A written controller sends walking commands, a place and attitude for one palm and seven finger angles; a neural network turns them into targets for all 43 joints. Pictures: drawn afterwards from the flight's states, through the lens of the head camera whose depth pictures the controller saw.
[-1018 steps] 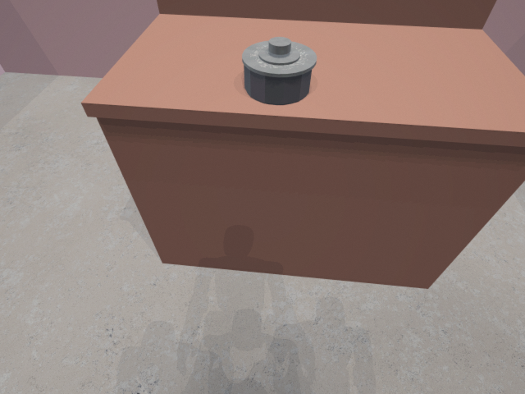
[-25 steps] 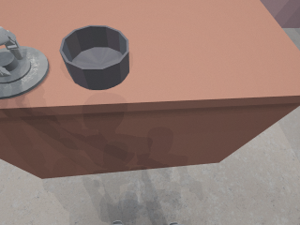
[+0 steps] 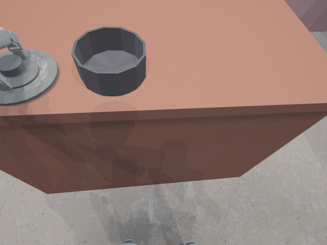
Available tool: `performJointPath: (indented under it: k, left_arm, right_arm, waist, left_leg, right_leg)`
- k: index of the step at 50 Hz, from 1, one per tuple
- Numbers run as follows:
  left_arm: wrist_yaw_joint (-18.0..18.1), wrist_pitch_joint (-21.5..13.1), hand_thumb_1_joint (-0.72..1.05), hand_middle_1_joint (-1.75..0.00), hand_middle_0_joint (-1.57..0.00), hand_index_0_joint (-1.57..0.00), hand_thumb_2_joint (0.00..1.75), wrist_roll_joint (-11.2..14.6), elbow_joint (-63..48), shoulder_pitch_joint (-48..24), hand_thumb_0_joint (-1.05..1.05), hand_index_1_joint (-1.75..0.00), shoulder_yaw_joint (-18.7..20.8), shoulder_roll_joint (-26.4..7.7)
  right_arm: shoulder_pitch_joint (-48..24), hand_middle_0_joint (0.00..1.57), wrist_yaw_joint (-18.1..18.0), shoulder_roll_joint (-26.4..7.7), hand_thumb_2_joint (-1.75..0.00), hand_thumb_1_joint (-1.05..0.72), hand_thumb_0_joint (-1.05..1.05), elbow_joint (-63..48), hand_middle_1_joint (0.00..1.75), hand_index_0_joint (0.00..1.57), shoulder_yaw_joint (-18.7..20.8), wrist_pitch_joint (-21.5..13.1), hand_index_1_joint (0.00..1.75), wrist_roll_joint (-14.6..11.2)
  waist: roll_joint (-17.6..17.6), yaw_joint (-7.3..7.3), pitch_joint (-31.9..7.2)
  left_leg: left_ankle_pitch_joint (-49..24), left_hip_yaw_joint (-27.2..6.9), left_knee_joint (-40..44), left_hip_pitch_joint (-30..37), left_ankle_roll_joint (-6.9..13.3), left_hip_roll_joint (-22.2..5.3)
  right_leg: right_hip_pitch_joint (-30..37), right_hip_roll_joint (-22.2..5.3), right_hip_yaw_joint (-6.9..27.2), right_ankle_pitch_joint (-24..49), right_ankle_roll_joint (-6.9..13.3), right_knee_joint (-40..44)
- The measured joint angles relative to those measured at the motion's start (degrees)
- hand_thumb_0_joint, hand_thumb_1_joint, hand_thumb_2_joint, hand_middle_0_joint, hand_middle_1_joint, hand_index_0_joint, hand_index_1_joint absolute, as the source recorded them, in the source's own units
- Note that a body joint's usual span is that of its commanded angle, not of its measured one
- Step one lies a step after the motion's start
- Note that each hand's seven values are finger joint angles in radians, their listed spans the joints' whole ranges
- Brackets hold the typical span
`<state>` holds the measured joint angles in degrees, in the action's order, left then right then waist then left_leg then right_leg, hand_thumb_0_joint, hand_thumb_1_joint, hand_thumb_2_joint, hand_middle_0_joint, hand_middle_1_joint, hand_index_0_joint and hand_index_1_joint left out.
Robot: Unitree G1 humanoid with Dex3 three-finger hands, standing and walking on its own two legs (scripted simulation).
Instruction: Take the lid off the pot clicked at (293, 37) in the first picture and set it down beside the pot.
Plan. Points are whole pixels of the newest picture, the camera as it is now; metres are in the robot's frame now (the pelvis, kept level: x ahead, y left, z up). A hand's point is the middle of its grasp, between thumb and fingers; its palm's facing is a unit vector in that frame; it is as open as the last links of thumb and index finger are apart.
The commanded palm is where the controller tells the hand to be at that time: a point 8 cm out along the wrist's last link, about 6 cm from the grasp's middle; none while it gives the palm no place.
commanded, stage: open the fingers wide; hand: left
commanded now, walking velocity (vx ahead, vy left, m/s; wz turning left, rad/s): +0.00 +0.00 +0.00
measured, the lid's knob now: (11, 65) +0.51 +0.33 +0.11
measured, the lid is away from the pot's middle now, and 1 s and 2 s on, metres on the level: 0.23 0.23 0.23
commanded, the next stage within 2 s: raise the empty hand in 0.14 s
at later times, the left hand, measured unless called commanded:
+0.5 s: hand out of the picture +0.48 +0.34 +0.16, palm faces -0.35 -0.13 -0.93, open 11.1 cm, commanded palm +0.50 +0.33 +0.23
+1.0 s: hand out of the picture +0.49 +0.33 +0.21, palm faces -0.32 -0.12 -0.94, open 11.1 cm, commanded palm +0.51 +0.33 +0.28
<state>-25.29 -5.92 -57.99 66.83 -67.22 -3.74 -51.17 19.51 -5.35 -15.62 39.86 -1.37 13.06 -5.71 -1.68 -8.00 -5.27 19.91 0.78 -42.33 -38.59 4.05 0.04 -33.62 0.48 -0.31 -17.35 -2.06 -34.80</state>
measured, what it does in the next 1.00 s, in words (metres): stands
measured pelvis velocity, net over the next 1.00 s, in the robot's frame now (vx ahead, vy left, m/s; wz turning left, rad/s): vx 0.00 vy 0.00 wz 0.01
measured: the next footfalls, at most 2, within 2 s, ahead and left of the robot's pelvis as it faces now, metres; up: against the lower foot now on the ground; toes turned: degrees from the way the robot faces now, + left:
none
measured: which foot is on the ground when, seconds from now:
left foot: down 0.00-1.00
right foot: down 0.00-1.00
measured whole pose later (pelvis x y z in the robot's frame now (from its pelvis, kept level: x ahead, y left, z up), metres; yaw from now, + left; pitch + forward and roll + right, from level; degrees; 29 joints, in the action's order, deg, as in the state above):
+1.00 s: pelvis +0.00 +0.00 +0.01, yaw +0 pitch +15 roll -3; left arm -28.7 -0.7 -59.1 68.7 -77.0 -7.1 -52.0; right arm 19.2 -4.7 -16.0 40.2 -2.0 10.9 -6.1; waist -1.8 -8.3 -5.2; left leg 18.6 1.0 -38.4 -34.5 4.4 0.8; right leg -29.6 -0.2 0.0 -16.0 -2.2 -31.0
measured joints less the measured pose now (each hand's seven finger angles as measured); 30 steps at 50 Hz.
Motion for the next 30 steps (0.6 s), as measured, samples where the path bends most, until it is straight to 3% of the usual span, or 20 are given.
performJointPath:
  k: [13,24,30]
  left_arm:
    - [0.8,0.4,-0.08,-0.73,-0.43,-0.43,0.80,-0.6,1.3,-0.3,0.00,-0.72,0.6,-0.5]
    - [-0.5,0.7,-0.09,-0.71,-0.44,-0.44,0.82,-0.3,0.0,-1.6,0.00,-0.71,0.6,-1.0]
    - [-1.5,2.3,-0.09,-0.71,-0.44,-0.44,0.82,-0.2,0.8,-3.5,0.00,-0.71,-1.7,-1.0]
  right_arm:
    - [0.7,0.21,-0.1,-0.3,-0.90,-0.90,0.00,-0.4,0.30,0.20,-0.2,-0.8,0.30,0.0]
    - [0.6,0.21,-0.2,-0.3,-0.90,-0.90,0.00,-0.3,0.30,0.20,-0.1,-1.2,0.30,0.0]
    - [0.0,0.21,0.2,-0.4,-0.90,-0.90,0.00,-0.3,0.30,0.20,-0.3,-1.1,0.30,-0.3]
  waist:
    - [0.2,-0.76,-0.1]
    - [0.2,-0.37,-0.3]
    - [0.2,0.03,0.0]
  left_leg:
    - [-0.3,0.5,0.3,0.3,0.3,0.0]
    - [-0.7,0.3,1.1,1.3,0.3,0.2]
    - [-0.8,0.2,1.5,2.0,0.4,0.3]
  right_leg:
    - [0.1,0.0,0.5,0.5,-0.1,0.3]
    - [1.4,-0.1,0.3,0.9,0.1,1.5]
    - [2.2,-0.3,0.2,1.0,0.0,1.9]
